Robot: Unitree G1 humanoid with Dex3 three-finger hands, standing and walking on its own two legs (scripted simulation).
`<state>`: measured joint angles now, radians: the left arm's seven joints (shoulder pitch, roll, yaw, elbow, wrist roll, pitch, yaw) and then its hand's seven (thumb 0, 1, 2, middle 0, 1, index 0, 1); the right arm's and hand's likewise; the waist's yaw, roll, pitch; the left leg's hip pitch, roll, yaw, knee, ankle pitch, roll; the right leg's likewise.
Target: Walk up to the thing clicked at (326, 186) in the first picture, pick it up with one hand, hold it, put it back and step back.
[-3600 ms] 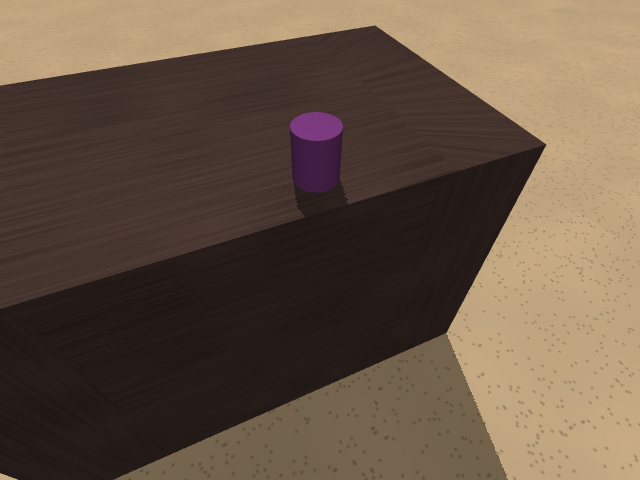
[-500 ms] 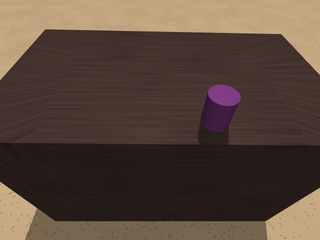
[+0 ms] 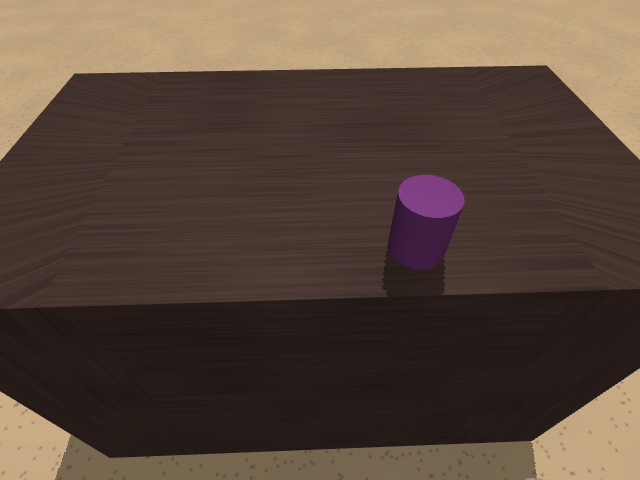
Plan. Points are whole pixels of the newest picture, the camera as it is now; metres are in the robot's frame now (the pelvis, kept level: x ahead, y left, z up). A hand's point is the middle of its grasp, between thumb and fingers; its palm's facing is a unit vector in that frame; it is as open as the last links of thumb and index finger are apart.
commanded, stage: walk up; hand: right
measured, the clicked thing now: (422, 223) +0.44 -0.15 +0.07
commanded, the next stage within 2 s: stand in 0.52 s
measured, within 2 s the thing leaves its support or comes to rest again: neither
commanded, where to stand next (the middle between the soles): +0.04 +0.02 m, yaw +0 degrees
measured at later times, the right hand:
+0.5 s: hand out of the picture +0.07 -0.25 -0.16, palm faces +0.04 +0.94 -0.33, open 7.4 cm
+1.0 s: hand out of the picture +0.08 -0.25 -0.15, palm faces +0.02 +0.94 -0.35, open 7.4 cm
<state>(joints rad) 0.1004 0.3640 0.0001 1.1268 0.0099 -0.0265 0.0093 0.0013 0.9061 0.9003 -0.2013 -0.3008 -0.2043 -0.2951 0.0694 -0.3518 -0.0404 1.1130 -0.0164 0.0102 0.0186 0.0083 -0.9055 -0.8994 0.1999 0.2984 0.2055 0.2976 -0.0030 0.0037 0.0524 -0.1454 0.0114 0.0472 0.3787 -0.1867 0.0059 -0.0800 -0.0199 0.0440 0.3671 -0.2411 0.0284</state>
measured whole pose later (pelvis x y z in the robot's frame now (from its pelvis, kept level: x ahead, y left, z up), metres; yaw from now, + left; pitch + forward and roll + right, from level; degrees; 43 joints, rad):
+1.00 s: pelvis -0.01 +0.00 +0.00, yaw +0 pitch -3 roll +0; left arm 0.13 0.35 -0.01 1.11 0.01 -0.01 0.00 0.00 0.91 0.90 -0.20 -0.30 -0.20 -0.29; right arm 0.07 -0.34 -0.02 1.15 -0.01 -0.01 0.01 0.01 -0.91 -0.90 0.20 0.30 0.21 0.30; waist -0.01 -0.02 0.05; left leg -0.13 0.01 0.06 0.32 -0.15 0.01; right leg -0.06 -0.02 0.05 0.30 -0.19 0.03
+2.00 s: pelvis -0.01 +0.00 +0.00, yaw +1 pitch -2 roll +0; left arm 0.15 0.36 -0.01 1.11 0.01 -0.01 -0.01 0.00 0.91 0.90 -0.20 -0.30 -0.20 -0.30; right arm 0.10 -0.34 -0.01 1.15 -0.01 -0.01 0.01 0.01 -0.90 -0.90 0.20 0.30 0.21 0.30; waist -0.01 -0.02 0.05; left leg -0.14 0.00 0.04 0.33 -0.15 0.01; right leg -0.07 -0.03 0.04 0.31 -0.20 0.04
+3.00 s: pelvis -0.01 +0.00 +0.00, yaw +1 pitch +0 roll +0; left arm 0.06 0.31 0.06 0.93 -0.08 -0.09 0.05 0.01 0.67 0.66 -0.09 -0.15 -0.09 -0.15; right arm 0.04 -0.30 -0.06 0.93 0.08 -0.09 -0.05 0.01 -0.66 -0.66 0.11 0.15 0.12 0.15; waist 0.00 -0.01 0.08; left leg -0.26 0.01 0.02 0.44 -0.18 0.00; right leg -0.19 -0.02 0.02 0.43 -0.25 0.02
